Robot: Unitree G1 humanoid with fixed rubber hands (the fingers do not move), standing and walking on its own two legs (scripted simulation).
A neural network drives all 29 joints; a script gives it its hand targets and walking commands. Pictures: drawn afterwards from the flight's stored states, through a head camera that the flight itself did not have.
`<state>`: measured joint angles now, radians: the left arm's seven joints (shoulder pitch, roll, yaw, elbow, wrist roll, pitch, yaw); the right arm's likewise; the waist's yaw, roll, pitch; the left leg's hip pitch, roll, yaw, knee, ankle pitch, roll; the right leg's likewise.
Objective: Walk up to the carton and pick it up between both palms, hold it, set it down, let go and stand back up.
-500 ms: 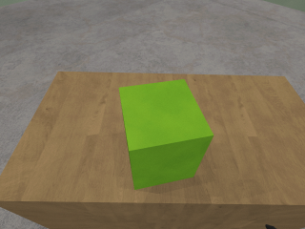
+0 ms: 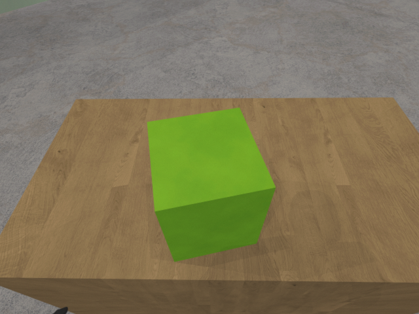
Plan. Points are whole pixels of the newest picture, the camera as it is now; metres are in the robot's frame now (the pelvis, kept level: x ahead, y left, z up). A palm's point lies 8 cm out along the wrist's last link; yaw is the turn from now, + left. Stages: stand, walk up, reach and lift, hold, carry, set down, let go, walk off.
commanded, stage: walk up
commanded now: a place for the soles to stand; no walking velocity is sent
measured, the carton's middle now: (205, 187) +0.38 +0.03 -0.01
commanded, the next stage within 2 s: stand in 1.80 s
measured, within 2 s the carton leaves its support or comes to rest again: neither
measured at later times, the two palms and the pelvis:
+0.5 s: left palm out of the picture +0.09 +0.34 -0.08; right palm out of the picture +0.11 -0.30 -0.10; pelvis +0.00 +0.01 +0.00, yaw +0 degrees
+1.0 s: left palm out of the picture +0.04 +0.38 -0.10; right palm out of the picture +0.07 -0.24 -0.10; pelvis -0.05 +0.06 +0.00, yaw +0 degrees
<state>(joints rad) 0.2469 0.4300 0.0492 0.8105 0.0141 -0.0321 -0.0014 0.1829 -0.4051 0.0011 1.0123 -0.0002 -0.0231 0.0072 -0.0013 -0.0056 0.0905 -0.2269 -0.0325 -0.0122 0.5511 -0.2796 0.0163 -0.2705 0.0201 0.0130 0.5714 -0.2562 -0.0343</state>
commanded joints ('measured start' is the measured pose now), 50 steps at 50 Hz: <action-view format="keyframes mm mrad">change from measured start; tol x32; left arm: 1 -120 154 8 38 -14 -24 8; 50 0 157 26 65 11 -7 15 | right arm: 1 -102 -186 -33 -43 -2 -24 1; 50 -163 -180 -62 -169 -7 -4 1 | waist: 1 4 -10 -148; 50 36 60 -77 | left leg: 1 48 133 -145 -171 156 41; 17 -22 102 -72 -8 340 44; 23 -177 20 -109 492 -321 2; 31 89 254 -323 -310 96 58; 50 -105 196 -147 -122 21 60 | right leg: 1 129 -142 148 -169 188 -35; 15 121 -140 147 -183 199 -28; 20 174 -422 364 -148 683 -249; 34 -76 27 109 328 -324 3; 50 189 -93 133 -174 75 -38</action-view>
